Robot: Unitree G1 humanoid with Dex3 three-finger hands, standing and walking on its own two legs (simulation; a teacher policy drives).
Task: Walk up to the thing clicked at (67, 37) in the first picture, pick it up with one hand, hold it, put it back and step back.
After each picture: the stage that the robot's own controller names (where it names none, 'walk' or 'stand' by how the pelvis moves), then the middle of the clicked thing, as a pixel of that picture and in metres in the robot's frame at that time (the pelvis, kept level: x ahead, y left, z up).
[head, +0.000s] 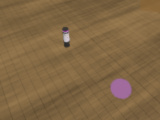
stand; (66, 37) +1.43 +0.23 -0.66
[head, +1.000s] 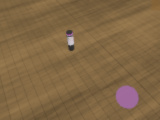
walk; (70, 40) +1.33 +0.25 -0.65
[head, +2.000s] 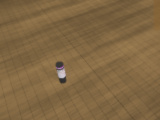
walk; (61, 73) +0.93 +0.27 -0.65
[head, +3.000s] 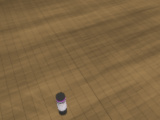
walk; (61, 104) +0.60 +0.20 -0.64
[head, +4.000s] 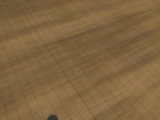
stand; out of the picture +0.44 +0.20 -0.64
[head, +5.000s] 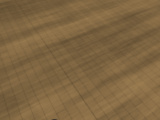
stand; out of the picture +0.42 +0.21 -0.66
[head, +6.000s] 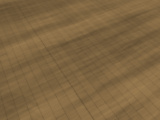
stand; out of the picture +0.38 +0.21 -0.66
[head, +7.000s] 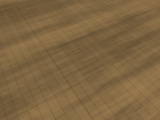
stand; out of the picture +0.38 +0.22 -0.66
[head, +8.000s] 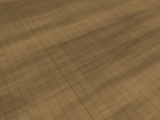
stand; out of the picture +0.37 +0.22 -0.66
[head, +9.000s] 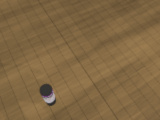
go down; (48, 95) +0.43 +0.20 -0.51
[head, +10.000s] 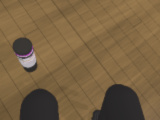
go down; (27, 57) +0.48 +0.22 -0.27
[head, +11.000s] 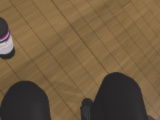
close in; (1, 42) +0.48 +0.23 -0.21
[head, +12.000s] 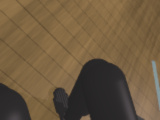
close; out of the picture +0.47 +0.27 -0.17
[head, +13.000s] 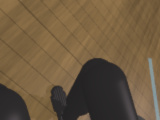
lift; out of the picture +0.46 +0.27 -0.17
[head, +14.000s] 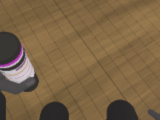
lift; (18, 69) +0.36 +0.20 +0.02
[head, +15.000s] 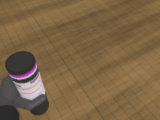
hold; (31, 88) +0.32 +0.18 +0.04
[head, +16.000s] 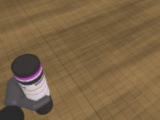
hold; (36, 89) +0.32 +0.16 +0.04
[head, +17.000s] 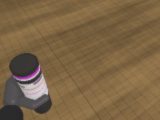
hold; (35, 88) +0.32 +0.17 +0.05
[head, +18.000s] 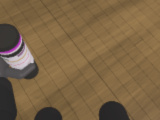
crouch; (19, 57) +0.42 +0.19 -0.02
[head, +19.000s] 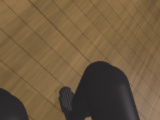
lower; out of the picture +0.47 +0.27 -0.16
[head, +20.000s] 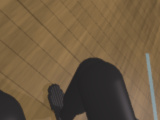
lower; out of the picture +0.47 +0.29 -0.17
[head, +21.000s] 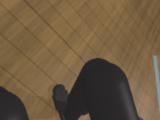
lower; out of the picture +0.46 +0.28 -0.17
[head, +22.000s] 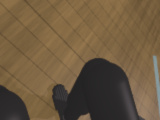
lower; out of the picture +0.46 +0.28 -0.17
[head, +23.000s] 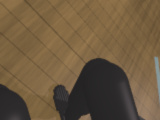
rest; out of the picture +0.46 +0.28 -0.17
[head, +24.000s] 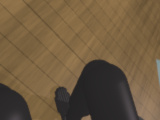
open; out of the picture +0.46 +0.27 -0.17
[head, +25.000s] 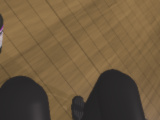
stand; out of the picture +0.46 +0.25 -0.19
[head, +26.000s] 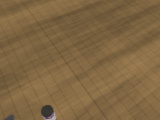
stand; (49, 116) +0.41 +0.20 -0.55
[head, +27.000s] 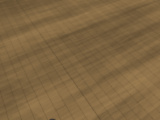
stand; out of the picture +0.40 +0.20 -0.60
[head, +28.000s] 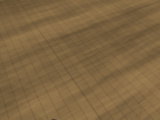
stand; out of the picture +0.39 +0.19 -0.60
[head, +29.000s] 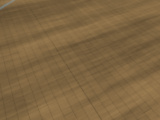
stand; out of the picture +0.40 +0.18 -0.65
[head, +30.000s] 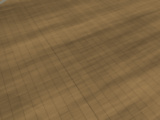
stand; out of the picture +0.39 +0.21 -0.66
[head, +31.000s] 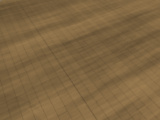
stand; out of the picture +0.38 +0.21 -0.66
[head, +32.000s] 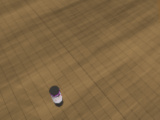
walk; (56, 97) +0.52 +0.22 -0.63
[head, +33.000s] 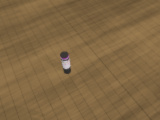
walk; (66, 63) +0.88 +0.20 -0.63
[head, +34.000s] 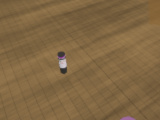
stand; (62, 63) +1.03 +0.22 -0.63
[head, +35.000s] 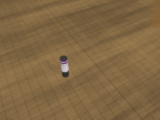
stand; (64, 67) +0.99 +0.20 -0.66
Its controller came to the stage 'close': yes
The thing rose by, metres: 0.69
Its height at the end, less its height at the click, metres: +0.00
